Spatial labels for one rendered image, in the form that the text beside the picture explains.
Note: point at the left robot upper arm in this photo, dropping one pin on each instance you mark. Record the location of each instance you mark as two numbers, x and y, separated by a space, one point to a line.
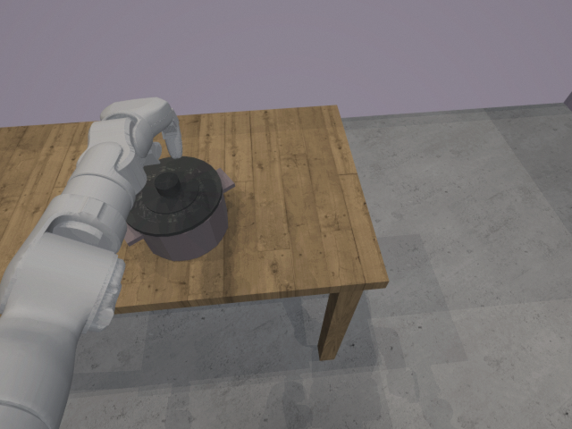
65 288

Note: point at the knob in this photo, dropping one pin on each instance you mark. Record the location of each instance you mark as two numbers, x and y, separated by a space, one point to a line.
167 184

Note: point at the pot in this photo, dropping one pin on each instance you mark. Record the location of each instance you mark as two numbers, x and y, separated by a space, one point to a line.
191 244

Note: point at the lid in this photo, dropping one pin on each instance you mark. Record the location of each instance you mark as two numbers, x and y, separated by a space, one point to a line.
199 196

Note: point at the robot left forearm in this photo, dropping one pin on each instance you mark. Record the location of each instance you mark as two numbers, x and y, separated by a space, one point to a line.
94 205

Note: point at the table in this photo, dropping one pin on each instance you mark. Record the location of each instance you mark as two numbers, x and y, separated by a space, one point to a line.
298 223

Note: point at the robot left hand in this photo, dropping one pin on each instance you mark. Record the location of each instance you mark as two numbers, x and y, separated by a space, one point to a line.
160 117

